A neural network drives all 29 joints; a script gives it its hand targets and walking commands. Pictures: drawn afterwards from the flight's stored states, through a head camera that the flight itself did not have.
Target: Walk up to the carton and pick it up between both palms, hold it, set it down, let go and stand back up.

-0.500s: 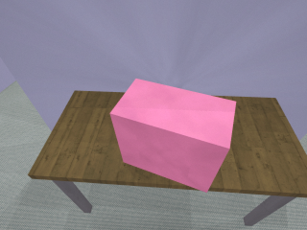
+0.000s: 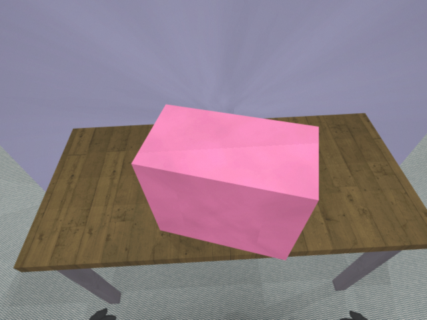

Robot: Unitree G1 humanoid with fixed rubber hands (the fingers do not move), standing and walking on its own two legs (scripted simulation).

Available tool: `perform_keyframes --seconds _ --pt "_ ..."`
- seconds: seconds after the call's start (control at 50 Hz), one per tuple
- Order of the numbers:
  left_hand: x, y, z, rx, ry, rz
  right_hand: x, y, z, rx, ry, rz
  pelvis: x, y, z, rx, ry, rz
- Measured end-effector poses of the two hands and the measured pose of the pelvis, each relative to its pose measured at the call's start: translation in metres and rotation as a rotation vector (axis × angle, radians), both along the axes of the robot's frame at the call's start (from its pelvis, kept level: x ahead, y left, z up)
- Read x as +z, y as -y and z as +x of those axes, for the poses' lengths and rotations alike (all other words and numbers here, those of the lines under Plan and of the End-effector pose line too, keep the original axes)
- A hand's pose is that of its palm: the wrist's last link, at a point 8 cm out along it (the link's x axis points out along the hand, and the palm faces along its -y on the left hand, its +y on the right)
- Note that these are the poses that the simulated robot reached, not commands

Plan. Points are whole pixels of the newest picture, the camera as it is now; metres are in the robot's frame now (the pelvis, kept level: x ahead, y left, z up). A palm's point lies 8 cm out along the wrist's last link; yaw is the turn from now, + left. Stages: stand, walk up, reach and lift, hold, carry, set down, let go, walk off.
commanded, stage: walk up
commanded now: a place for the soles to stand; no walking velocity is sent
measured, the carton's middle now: (228, 185) +0.40 +0.00 -0.02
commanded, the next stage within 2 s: stand in 0.84 s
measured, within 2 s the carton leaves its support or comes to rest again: neither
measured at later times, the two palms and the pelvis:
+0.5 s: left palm out of the picture +0.10 +0.28 -0.10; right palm out of the picture +0.06 -0.23 -0.10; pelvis +0.00 +0.03 +0.01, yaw -2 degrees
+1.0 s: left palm out of the picture +0.07 +0.27 -0.09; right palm out of the picture +0.06 -0.23 -0.09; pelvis +0.00 +0.02 +0.03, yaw -1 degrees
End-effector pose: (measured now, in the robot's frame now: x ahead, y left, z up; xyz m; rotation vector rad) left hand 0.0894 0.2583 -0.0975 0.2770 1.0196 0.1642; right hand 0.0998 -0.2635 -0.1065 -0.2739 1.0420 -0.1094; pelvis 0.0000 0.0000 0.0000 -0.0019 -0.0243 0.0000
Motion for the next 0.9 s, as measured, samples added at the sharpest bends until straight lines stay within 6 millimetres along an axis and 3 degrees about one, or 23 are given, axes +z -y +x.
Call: perform_keyframes --seconds 0.12,0.2,0.26,0.44,0.7,0.9 --pt "-0.002 0.000 0.012 -0.040 -0.046 0.012 0.001 -0.008 -0.027 -0.064 -0.020 0.010 0.005 -0.005 0.004 -0.042 0.012 0.022" --pt "0.003 0.011 0.028 -0.066 0.001 -0.024 -0.004 -0.010 -0.050 -0.082 -0.110 0.022 0.008 -0.004 0.005 -0.035 0.018 -0.005" --pt "0.006 0.009 0.029 -0.051 0.032 -0.027 -0.005 -0.013 -0.057 -0.078 -0.148 0.015 0.009 -0.008 0.004 -0.037 0.020 -0.007" --pt "-0.010 -0.019 0.014 -0.034 -0.054 -0.032 0.005 -0.034 -0.047 -0.110 -0.034 0.021 0.006 -0.025 0.002 -0.043 0.037 0.024" --pt "0.010 -0.016 0.007 -0.023 -0.026 -0.059 0.023 -0.038 -0.015 -0.076 0.032 0.044 0.024 -0.027 0.005 -0.032 0.031 0.006" --pt "0.010 -0.015 -0.008 -0.004 -0.043 -0.058 0.020 -0.033 -0.027 -0.085 0.004 0.041 0.026 -0.025 0.001 -0.025 0.029 0.007"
